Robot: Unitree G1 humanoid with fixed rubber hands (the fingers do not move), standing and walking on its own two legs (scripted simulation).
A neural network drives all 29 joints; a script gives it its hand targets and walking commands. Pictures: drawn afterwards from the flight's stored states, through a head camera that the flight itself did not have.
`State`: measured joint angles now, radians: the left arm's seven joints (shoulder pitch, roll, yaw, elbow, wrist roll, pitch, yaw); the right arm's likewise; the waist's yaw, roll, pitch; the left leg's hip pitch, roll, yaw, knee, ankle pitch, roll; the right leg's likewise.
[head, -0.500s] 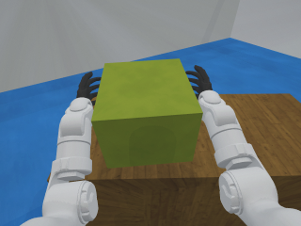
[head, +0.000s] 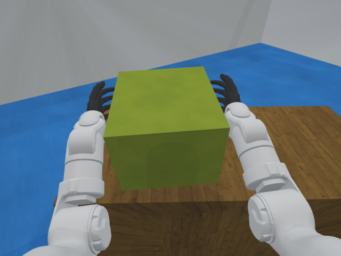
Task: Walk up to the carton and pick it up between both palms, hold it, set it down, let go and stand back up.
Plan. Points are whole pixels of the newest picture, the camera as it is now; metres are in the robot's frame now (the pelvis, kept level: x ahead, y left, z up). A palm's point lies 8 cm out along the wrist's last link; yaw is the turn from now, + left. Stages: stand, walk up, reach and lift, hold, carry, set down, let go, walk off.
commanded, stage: hold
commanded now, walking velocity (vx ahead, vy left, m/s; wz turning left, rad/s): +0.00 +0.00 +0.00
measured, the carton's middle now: (165, 123) +0.37 +0.01 +0.17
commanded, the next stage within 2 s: set down in 0.62 s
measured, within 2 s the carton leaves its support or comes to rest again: neither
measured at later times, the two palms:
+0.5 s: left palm (96, 114) +0.37 +0.17 +0.20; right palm (231, 106) +0.37 -0.15 +0.22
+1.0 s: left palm (88, 106) +0.38 +0.19 +0.22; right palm (223, 100) +0.38 -0.13 +0.22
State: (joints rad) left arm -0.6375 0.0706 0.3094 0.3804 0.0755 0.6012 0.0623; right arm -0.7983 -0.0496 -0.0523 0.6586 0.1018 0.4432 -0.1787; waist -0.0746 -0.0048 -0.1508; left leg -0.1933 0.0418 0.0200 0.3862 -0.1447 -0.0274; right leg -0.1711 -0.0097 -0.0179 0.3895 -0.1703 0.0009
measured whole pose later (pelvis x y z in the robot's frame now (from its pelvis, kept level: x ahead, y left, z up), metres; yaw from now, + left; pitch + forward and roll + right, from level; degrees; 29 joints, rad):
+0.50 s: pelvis +0.00 +0.00 +0.00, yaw +0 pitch -3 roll +0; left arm -0.64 0.07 0.31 0.38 0.08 0.60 0.06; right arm -0.80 -0.05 -0.05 0.66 0.10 0.44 -0.18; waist -0.07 0.00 -0.15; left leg -0.19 0.04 0.02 0.39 -0.14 -0.03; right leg -0.17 -0.01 -0.02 0.39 -0.17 0.00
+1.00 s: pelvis +0.01 +0.00 +0.00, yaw +0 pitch -4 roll +0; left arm -0.73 0.06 0.39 0.46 0.18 0.52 -0.05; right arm -0.80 -0.01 -0.15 0.70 0.11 0.28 -0.17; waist -0.02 -0.03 -0.12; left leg -0.16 0.04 0.02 0.36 -0.14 -0.03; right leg -0.14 -0.01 -0.02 0.39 -0.18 0.00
